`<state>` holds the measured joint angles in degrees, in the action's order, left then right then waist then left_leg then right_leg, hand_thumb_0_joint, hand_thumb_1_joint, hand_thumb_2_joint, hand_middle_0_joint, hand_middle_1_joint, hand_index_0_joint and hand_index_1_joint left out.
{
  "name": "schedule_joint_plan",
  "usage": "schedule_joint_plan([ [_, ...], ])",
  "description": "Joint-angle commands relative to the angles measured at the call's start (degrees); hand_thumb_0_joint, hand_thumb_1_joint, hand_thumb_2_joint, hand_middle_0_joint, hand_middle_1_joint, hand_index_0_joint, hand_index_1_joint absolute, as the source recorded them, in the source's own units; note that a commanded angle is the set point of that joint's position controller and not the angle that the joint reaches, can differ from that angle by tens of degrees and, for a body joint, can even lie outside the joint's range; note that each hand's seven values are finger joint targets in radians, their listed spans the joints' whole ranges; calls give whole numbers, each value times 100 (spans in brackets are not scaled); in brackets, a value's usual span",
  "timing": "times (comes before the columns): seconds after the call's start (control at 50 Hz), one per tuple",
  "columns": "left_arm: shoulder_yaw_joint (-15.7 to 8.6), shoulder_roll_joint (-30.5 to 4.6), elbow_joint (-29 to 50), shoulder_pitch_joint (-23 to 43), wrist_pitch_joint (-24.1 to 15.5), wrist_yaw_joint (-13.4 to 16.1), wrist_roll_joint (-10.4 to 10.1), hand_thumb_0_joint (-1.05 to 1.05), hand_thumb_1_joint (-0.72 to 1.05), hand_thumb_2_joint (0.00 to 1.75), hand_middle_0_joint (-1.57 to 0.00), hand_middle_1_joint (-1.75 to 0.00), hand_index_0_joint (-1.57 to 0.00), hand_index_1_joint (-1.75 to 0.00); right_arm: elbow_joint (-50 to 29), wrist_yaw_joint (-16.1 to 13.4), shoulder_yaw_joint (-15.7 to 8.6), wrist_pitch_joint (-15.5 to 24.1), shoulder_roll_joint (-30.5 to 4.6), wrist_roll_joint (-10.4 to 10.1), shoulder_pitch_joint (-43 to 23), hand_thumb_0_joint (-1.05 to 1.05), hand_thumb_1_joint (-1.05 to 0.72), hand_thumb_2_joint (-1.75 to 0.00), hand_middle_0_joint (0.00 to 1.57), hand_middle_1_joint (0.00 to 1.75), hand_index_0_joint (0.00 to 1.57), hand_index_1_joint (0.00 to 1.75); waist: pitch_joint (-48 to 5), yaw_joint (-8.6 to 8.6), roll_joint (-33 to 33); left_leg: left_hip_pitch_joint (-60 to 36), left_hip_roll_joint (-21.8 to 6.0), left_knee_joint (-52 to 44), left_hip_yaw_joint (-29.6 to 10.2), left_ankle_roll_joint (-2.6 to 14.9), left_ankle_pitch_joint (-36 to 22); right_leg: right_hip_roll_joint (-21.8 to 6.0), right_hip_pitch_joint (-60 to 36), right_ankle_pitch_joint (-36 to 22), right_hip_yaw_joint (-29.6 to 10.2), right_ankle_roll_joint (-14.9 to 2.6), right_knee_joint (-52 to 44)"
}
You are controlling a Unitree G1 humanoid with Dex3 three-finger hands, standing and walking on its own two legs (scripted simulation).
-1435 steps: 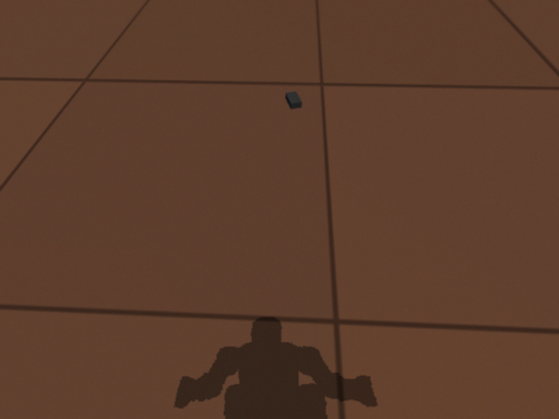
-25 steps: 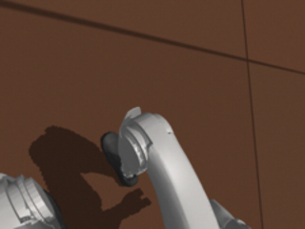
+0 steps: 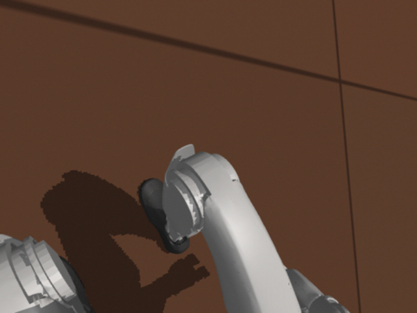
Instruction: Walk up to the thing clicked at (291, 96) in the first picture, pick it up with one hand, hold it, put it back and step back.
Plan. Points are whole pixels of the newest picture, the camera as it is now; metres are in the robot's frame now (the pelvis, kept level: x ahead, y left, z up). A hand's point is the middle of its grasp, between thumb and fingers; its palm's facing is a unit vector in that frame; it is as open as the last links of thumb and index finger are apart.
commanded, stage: close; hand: left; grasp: from above
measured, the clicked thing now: out of the picture +0.54 +0.31 -0.30
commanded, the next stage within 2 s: settle in 0.90 s
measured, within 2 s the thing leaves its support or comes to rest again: leaves its support in 1.18 s
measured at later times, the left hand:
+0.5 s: hand out of the picture +0.52 +0.30 -0.26, palm faces -0.47 -0.11 -0.88, open 10.2 cm
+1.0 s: hand out of the picture +0.51 +0.30 -0.26, palm faces -0.46 -0.11 -0.88, open 10.0 cm
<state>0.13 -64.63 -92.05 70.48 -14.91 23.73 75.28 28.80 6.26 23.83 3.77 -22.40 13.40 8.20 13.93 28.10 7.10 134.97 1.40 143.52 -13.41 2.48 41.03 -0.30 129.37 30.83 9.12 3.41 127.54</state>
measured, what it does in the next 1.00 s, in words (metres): stands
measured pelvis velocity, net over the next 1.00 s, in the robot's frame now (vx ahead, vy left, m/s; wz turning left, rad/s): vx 0.00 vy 0.00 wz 0.00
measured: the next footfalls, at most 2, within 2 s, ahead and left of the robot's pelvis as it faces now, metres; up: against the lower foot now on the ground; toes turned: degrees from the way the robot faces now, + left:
none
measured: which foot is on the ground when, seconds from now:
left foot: down 0.00-1.00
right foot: down 0.00-1.00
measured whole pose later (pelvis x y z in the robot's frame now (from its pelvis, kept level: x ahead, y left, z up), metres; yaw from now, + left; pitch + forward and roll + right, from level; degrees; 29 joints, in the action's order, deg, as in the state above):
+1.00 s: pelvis +0.00 +0.00 +0.00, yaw +0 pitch +31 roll -18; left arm -0.1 -64.5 -91.6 70.2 -14.8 24.8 75.4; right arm 29.8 5.9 23.5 3.9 -21.3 13.4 8.0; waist 13.4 27.7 7.2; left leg 135.2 1.1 143.2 -13.1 2.7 41.3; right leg -0.6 129.7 30.9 9.0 3.4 127.3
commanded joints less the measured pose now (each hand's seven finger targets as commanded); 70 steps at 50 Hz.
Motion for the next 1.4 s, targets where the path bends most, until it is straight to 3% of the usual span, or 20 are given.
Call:
schedule_joint_plan([
  [0.0, -172, -1088, 1046, 1647, -58, 311, 18, 0, -10, 77, -40, -68, -38, -70, 235, -62, -611, -53, -1951, 7, 1304, 0, -89, -90, 20, 30, 20, 30, -3755, 524, -3561, -3215, -368, -1644, 85, -401, -1783, 96, -1977, -980, 570, -521, -766],
  [0.2, -188, -1078, 662, 1530, 120, 427, -32, 0, 1, 65, -46, -63, -46, -63, 335, -82, -680, 32, -1910, -26, 1331, 0, -89, -90, 20, 30, 20, 30, -3700, 504, -3325, -2740, -326, -1616, 280, -309, -1424, 142, -2198, -923, 525, -518, -842],
  [0.24, -104, -947, 415, 1292, 149, 380, -54, 0, 6, 65, -50, -63, -50, -63, 327, -67, -614, 34, -1878, -17, 1332, 0, -89, -90, 20, 30, 20, 30, -3527, 602, -3158, -2630, -329, -1621, 282, -291, -1374, 157, -2243, -901, 547, -495, -872],
  [0.34, -262, -1194, 1083, 1580, 114, 250, -109, 0, 12, 66, -55, -63, -55, -63, 335, -70, -643, 38, -1930, -31, 1383, 0, -89, -90, 20, 30, 20, 30, -3957, 487, -3577, -3068, -355, -1567, 220, -370, -1811, 82, -2257, -1113, 502, -526, -790],
  [0.42, -218, -1118, 921, 1357, 120, 167, -133, 0, 17, 61, -58, -61, -59, -60, 232, -67, -626, -13, -1922, -23, 1341, 0, -89, -90, 20, 30, 20, 30, -3901, 559, -3233, -2737, -326, -1545, 297, -314, -1708, 123, -2594, -1187, 504, -513, -824],
  [0.48, -396, -1405, 1266, 1599, 68, 178, -97, 0, 20, 62, -60, -61, -61, -60, 265, -88, -637, -59, -1934, -24, 1399, 0, -89, -90, 20, 30, 20, 30, -4124, 421, -3557, -3073, -345, -1565, 245, -372, -1875, 103, -2444, -1198, 519, -550, -805],
  [0.62, -218, -1046, 874, 1268, -8, 133, -67, 0, 31, 66, -69, -61, -70, -61, 229, -65, -634, -125, -1944, -6, 1339, 0, -89, -90, 20, 30, 20, 30, -3677, 513, -3425, -2929, -335, -1478, 192, -394, -1952, 91, -2184, -1186, 557, -569, -774],
  [0.72, -173, -1091, 837, 1316, -70, 181, -89, 0, 38, 66, -75, -60, -75, -60, 226, -89, -614, -116, -1930, 24, 1283, 0, -89, -90, 20, 30, 20, 30, -3604, 523, -3187, -2678, -319, -1548, 280, -310, -1511, 133, -2359, -931, 551, -532, -884],
  [0.8, -235, -1175, 952, 1548, -86, 281, -75, 0, 41, 66, -78, -58, -78, -59, 292, -109, -638, -116, -1917, 16, 1292, 0, -89, -90, 20, 30, 20, 30, -3907, 504, -3457, -3118, -360, -1627, 164, -362, -1633, 117, -2171, -966, 583, -526, -818],
  [0.86, 8, -804, 527, 1300, -44, 298, -90, 0, 43, 69, -81, -57, -80, -59, 282, -109, -639, -97, -1894, 14, 1174, 0, -89, -90, 20, 30, 20, 30, -3546, 593, -3222, -2911, -357, -1646, 162, -345, -1446, 155, -2028, -837, 613, -519, -840],
  [0.96, -197, -1142, 968, 1625, -31, 393, -36, 0, 47, 70, -85, -57, -83, -58, 375, -91, -641, -66, -1865, 4, 1274, 0, -89, -90, 20, 30, 20, 30, -3898, 471, -3603, -3192, -383, -1670, 134, -394, -1747, 103, -2076, -1023, 561, -520, -777],
  [1.02, -7, -700, 556, 1287, 37, 358, -46, 0, 42, 66, -86, -56, -85, -57, 351, -52, -642, -38, -1873, 15, 1223, 0, -90, -90, 20, 30, 20, 30, -3650, 613, -3366, -3002, -369, -1574, 140, -387, -1830, 123, -2006, -1092, 597, -509, -785],
  [1.1, -403, -1395, 1478, 1903, 82, 359, 26, 0, 42, 63, -87, -54, -85, -55, 375, -47, -700, -40, -1849, -1, 1354, 0, -90, -90, 20, 30, 20, 30, -4243, 355, -3994, -3489, -385, -1660, 182, -442, -2023, 68, -2081, -1161, 501, -549, -785],
  [1.14, -434, -1245, 1484, 1829, 119, 301, 37, 0, 44, 59, -86, -55, -86, -54, 394, -7, -753, -42, -1855, -17, 1384, 0, -90, -90, 20, 30, 20, 30, -4282, 380, -4074, -3593, -374, -1623, 134, -470, -2194, 43, -1943, -1268, 512, -557, -720],
  [1.18, -265, -932, 995, 1361, 186, 213, -6, 0, 45, 59, -87, -52, -87, -53, 327, 27, -775, -53, -1867, -23, 1354, 0, -90, -90, 20, 30, 20, 30, -4032, 461, -3665, -3153, -324, -1527, 258, -403, -2060, 98, -2142, -1305, 529, -559, -760],
  [1.2, -325, -1009, 1214, 1414, 189, 163, 12, 0, 45, 61, -87, -52, -87, -53, 336, 39, -782, -59, -1855, -26, 1452, 0, -90, -90, 20, 30, 20, 30, -4088, 466, -3674, -3108, -302, -1548, 298, -392, -2121, 94, -2267, -1370, 512, -548, -782],
  [1.22, -445, -1210, 1449, 1505, 209, 150, 17, 0, 45, 61, -87, -53, -86, -53, 297, 20, -837, -86, -1869, -52, 1416, 0, -90, -90, 20, 30, 20, 30, -4375, 286, -3763, -3162, -291, -1562, 319, -399, -2126, 91, -2381, -1390, 501, -578, -811],
  [1.26, -586, -1297, 1590, 1413, 272, 37, 5, 0, 45, 62, -88, -53, -87, -54, 303, 32, -916, -137, -1814, -85, 1490, 0, -90, -90, 20, 30, 20, 30, -4558, 144, -3837, -3119, -265, -1594, 423, -377, -2062, 78, -2538, -1404, 444, -602, -828],
  [1.34, -569, -1013, 1858, 1260, 326, -344, -119, 0, 51, 64, -93, -54, -92, -55, 222, 68, -1058, -227, -1836, -142, 1537, 0, -91, -90, 20, 30, 20, 30, -4405, 159, -3664, -2886, -210, -1631, 472, -357, -1805, 52, -2407, -1193, 415, -647, -899],
  [1.38, -637, -1114, 2268, 1314, 329, -518, -154, 0, 53, 64, -93, -55, -93, -56, 171, 50, -1143, -321, -1776, -195, 1532, 0, -90, -90, 20, 30, 20, 30, -4910, -10, -3732, -3081, -192, -1657, 547, -333, -1864, 68, -2655, -1253, 366, -654, -937],
])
